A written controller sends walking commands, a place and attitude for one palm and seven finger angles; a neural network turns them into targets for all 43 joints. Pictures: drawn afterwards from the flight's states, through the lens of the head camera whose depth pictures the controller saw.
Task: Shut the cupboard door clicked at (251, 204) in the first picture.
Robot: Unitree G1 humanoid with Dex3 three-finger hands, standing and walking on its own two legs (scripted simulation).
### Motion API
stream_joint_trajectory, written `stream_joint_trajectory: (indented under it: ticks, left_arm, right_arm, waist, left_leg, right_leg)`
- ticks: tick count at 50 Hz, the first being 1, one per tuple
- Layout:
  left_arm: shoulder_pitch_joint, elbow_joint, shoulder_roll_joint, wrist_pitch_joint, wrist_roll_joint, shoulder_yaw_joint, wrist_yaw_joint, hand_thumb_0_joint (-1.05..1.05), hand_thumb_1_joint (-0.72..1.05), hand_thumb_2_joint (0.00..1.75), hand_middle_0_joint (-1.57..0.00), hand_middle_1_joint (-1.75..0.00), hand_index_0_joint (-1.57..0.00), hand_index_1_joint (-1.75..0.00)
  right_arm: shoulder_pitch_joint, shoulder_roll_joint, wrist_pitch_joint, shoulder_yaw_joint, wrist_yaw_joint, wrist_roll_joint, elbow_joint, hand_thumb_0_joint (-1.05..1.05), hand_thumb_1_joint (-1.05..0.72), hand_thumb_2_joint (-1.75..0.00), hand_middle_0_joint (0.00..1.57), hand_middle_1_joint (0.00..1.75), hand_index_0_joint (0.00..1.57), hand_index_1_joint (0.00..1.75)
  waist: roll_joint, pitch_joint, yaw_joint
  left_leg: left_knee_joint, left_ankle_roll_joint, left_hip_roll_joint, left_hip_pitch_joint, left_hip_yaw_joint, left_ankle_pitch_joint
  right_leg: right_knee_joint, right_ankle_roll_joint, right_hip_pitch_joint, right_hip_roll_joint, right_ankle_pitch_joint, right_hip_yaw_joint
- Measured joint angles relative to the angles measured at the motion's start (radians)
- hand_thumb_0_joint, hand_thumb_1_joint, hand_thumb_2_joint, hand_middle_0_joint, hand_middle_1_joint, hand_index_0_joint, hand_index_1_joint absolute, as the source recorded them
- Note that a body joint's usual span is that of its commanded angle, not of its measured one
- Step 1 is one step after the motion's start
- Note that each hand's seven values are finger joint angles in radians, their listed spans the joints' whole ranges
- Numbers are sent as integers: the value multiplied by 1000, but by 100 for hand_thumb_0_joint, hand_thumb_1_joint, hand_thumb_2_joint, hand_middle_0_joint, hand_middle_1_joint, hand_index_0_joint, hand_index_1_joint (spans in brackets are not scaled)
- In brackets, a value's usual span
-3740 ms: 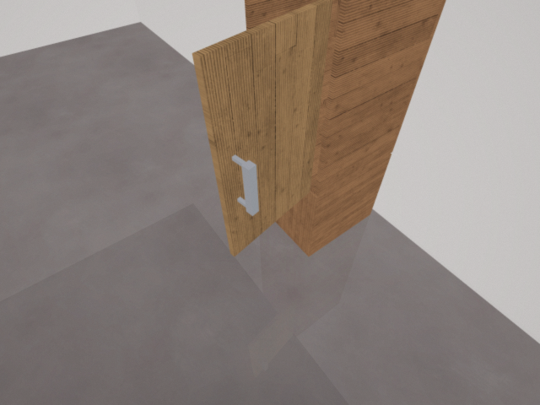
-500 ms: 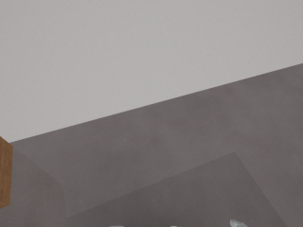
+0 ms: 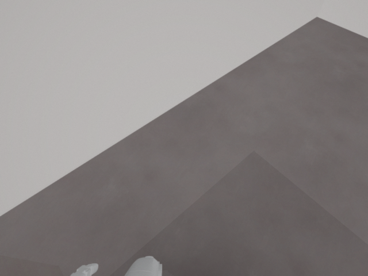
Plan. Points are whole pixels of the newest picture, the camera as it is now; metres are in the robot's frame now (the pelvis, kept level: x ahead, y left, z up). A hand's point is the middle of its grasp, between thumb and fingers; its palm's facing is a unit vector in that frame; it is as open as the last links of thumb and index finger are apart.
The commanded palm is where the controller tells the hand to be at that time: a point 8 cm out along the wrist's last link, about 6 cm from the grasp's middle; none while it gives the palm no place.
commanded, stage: walk around to get in front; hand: left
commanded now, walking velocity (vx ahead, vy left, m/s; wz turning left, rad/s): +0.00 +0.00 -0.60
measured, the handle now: out of the picture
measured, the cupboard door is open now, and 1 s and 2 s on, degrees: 100 100 100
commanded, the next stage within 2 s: walk to a spot facing it in 1.46 s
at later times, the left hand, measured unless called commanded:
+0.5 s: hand (135, 238) +0.22 +0.15 -0.16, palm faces -0.34 -0.91 -0.23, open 7.4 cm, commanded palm none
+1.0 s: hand (179, 185) +0.37 +0.04 -0.18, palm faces -0.54 -0.82 -0.17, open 7.4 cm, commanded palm none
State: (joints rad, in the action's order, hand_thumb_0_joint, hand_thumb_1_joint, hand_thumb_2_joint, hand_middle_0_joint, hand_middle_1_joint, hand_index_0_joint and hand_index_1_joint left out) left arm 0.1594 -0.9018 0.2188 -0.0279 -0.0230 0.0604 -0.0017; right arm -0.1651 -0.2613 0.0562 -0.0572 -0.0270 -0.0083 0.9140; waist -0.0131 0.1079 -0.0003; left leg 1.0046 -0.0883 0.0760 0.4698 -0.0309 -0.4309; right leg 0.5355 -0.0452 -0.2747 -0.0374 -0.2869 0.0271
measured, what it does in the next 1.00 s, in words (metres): walks ahead, turning right: left foot, then right foot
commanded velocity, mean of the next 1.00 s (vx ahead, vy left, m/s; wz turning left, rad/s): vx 0.26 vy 0.00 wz -0.53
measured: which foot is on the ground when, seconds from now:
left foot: up 0.00-0.14, down 0.16-0.50, up 0.52-0.82, down 0.84-1.00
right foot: down 0.00-0.16, up 0.18-0.50, down 0.52-0.84, up 0.86-1.00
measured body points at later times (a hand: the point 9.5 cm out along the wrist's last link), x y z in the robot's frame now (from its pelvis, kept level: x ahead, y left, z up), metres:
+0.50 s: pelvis +0.05 -0.02 -0.01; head +0.09 -0.04 +0.44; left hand +0.23 +0.20 -0.14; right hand -0.01 -0.27 -0.15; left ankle +0.04 +0.14 -0.74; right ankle +0.01 -0.13 -0.73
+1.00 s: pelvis +0.22 -0.09 +0.00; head +0.26 -0.09 +0.45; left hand +0.40 +0.09 -0.16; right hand +0.14 -0.33 -0.13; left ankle +0.30 +0.00 -0.74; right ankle +0.09 -0.15 -0.64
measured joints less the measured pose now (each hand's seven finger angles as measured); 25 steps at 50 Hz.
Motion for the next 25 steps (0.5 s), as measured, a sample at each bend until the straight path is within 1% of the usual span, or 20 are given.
stream_joint_trajectory:
  ticks: [5, 7, 8, 9, 10, 11, 13, 15, 17, 20, 23, 25]
  left_arm:
    - [22, -12, 0, -9, -3, 3, -4, 1, 91, 90, -21, -30, -20, -30]
    - [30, -17, 3, -15, 1, 7, -4, 1, 91, 90, -21, -30, -20, -30]
    - [37, -15, 3, -20, 4, 8, -5, 1, 91, 90, -21, -30, -20, -30]
    - [33, -18, 8, -25, 8, 11, -7, 1, 91, 90, -21, -30, -20, -30]
    - [28, -19, 15, -30, 7, 15, -11, 1, 91, 90, -21, -30, -20, -30]
    - [23, -20, 22, -33, 2, 20, -16, 1, 91, 90, -21, -30, -20, -30]
    - [13, -18, 32, -34, -2, 30, -25, 1, 91, 90, -20, -30, -20, -30]
    - [9, -12, 37, -34, -3, 35, -34, 1, 91, 90, -20, -30, -20, -30]
    - [8, -9, 37, -36, -4, 35, -42, 1, 91, 90, -20, -30, -20, -30]
    - [3, -11, 33, -35, -6, 32, -55, 1, 91, 90, -20, -30, -20, -30]
    - [-8, -13, 29, -29, -9, 26, -65, 1, 91, 90, -20, -30, -20, -30]
    - [-13, -6, 30, -13, -10, 21, -68, 1, 91, 90, -20, -30, -20, -30]
  right_arm:
    - [26, 26, -17, 9, 0, 6, -26, 0, -91, -90, 20, 30, 20, 30]
    - [26, 36, -30, 15, -2, 7, -36, 0, -91, -90, 20, 30, 20, 30]
    - [18, 35, -40, 20, -2, 5, -44, 0, -91, -90, 20, 30, 20, 30]
    - [16, 42, -48, 23, -4, 0, -45, 0, -91, -90, 20, 30, 20, 30]
    - [14, 49, -51, 30, -4, -7, -47, 0, -91, -90, 20, 30, 20, 30]
    - [9, 56, -54, 36, -4, -13, -49, 0, -91, -90, 20, 30, 20, 30]
    - [-7, 66, -57, 47, -6, -21, -53, 0, -91, -90, 20, 30, 20, 30]
    - [-24, 70, -57, 51, -7, -24, -51, 0, -90, -90, 20, 30, 20, 30]
    - [-42, 70, -60, 51, -4, -26, -44, 0, -90, -90, 20, 30, 20, 30]
    - [-73, 62, -67, 45, 4, -29, -29, 0, -90, -90, 20, 30, 20, 30]
    - [-105, 43, -65, 34, 13, -30, -12, 0, -90, -90, 20, 30, 20, 30]
    - [-136, 26, -61, 26, 18, -27, 0, 0, -90, -90, 20, 30, 20, 30]
  waist:
    - [29, -16, -13]
    - [38, -27, -15]
    - [30, -40, -14]
    - [39, -42, -13]
    - [48, -39, -17]
    - [53, -35, -19]
    - [57, -28, -22]
    - [51, -25, -26]
    - [38, -26, -25]
    - [15, -31, -12]
    - [-9, -35, 8]
    - [-21, -41, 19]
  left_leg:
    - [-207, 9, -31, -56, 7, 27]
    - [-343, 18, -41, -111, 3, 93]
    - [-424, 35, -32, -141, 7, 134]
    - [-422, 56, -31, -138, -1, 142]
    - [-408, 72, -27, -138, -16, 134]
    - [-408, 82, -19, -144, -29, 127]
    - [-437, 84, -3, -171, -50, 131]
    - [-476, 78, 16, -202, -74, 143]
    - [-507, 71, 36, -229, -98, 149]
    - [-523, 55, 66, -260, -137, 139]
    - [-494, 32, 98, -278, -177, 102]
    - [-423, 13, 123, -269, -193, 51]
  right_leg:
    - [-4, 7, 4, -25, 0, 57]
    - [21, 17, -6, -36, -15, 77]
    - [45, 22, -20, -51, -29, 83]
    - [106, 29, -46, -51, -93, 82]
    - [205, 37, -81, -49, -168, 70]
    - [316, 47, -118, -45, -211, 54]
    - [496, 65, -177, -26, -218, 17]
    - [568, 80, -203, 5, -188, -16]
    - [539, 85, -200, 36, -167, -44]
    - [389, 80, -162, 69, -161, -78]
    - [221, 66, -107, 78, -159, -112]
    - [81, 43, -41, 70, -119, -134]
